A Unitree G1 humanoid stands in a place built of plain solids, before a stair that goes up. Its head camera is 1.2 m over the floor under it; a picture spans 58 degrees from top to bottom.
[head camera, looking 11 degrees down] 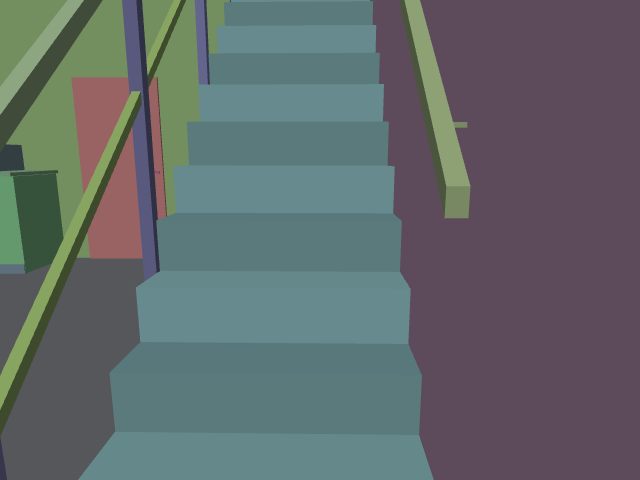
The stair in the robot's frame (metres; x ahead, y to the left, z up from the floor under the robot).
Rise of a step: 0.19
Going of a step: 0.21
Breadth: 0.91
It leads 1 degrees to the right of straight ahead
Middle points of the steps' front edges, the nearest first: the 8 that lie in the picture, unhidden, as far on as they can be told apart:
1.16 0.16 0.58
1.37 0.16 0.77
1.59 0.16 0.97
1.80 0.15 1.16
2.01 0.15 1.35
2.23 0.14 1.54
2.44 0.14 1.74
2.66 0.14 1.93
